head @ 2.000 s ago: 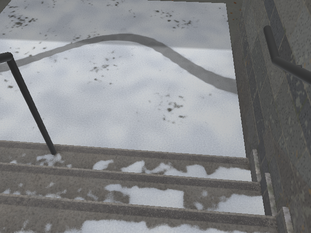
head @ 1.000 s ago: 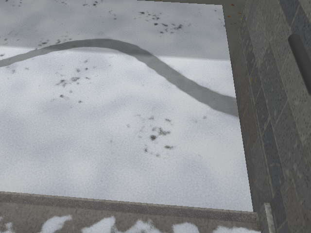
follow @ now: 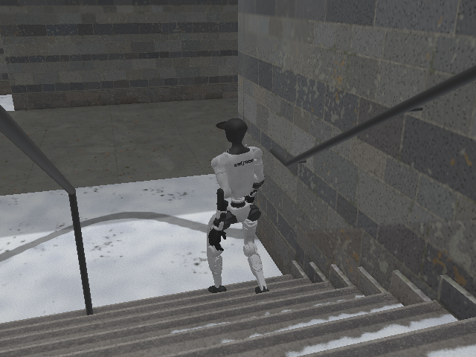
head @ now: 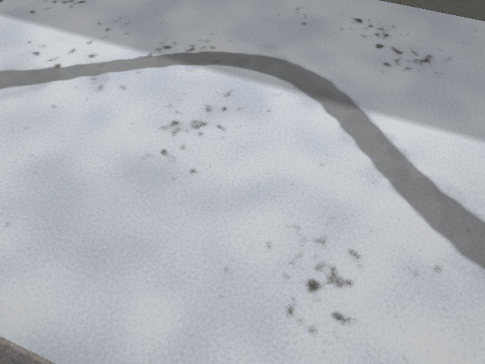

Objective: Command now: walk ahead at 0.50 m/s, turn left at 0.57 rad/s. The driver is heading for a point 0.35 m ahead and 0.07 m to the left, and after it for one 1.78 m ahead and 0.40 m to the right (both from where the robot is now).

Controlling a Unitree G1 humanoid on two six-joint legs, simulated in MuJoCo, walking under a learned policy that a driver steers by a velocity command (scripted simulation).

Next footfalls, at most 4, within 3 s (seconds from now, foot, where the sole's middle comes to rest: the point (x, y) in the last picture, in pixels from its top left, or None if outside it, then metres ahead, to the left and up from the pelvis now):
0.02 left None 0.16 0.05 -0.81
0.58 right None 0.51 -0.08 -0.98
1.10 left None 0.52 0.11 -0.98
1.64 right None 0.42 -0.08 -0.98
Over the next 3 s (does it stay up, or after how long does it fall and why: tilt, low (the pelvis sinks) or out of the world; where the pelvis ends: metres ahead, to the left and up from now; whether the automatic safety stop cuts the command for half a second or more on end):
stays up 0.78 -0.08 -0.20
